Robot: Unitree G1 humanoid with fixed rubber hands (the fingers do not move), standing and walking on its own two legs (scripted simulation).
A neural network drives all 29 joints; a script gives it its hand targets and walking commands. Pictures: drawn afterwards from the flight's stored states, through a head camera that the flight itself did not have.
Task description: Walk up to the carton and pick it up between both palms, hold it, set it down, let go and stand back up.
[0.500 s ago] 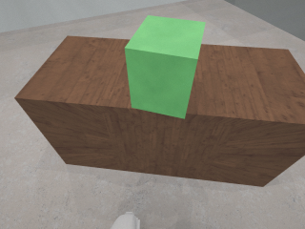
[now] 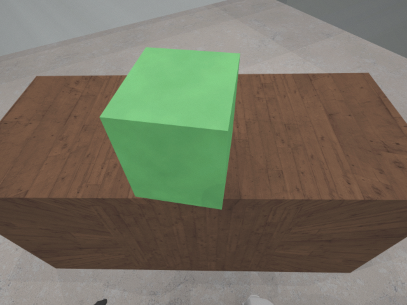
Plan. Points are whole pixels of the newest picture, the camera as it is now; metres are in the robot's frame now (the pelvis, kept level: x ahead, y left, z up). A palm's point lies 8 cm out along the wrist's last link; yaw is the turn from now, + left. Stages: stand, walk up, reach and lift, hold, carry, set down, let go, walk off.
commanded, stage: walk up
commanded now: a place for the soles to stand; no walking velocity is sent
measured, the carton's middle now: (184, 129) +0.50 +0.05 +0.05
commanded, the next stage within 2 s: none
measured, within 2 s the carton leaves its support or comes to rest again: neither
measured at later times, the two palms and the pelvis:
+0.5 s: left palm out of the picture +0.10 +0.24 -0.10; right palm out of the picture +0.14 -0.25 -0.11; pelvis +0.04 -0.01 +0.02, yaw +3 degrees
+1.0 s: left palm out of the picture +0.05 +0.26 -0.10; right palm out of the picture +0.09 -0.27 -0.12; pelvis +0.03 -0.01 +0.02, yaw +4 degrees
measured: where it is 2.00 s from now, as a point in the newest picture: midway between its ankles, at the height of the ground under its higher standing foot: outside the picture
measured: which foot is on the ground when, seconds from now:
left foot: up 0.00-0.16, down 0.18-0.94, up 0.96-1.00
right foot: down 0.00-1.00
